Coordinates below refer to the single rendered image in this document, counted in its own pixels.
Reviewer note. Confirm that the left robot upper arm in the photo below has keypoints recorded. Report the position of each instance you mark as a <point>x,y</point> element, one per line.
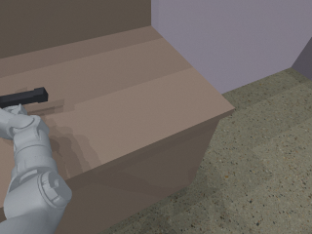
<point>37,206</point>

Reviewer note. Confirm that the robot left forearm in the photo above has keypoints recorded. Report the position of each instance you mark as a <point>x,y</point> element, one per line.
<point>33,153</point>

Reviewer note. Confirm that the left robot hand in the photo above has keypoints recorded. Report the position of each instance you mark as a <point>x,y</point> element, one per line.
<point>6,114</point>

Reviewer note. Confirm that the tap lever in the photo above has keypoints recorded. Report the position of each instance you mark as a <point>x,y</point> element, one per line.
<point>37,95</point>

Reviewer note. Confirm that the counter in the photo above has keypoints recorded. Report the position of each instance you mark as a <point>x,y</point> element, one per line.
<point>129,118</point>

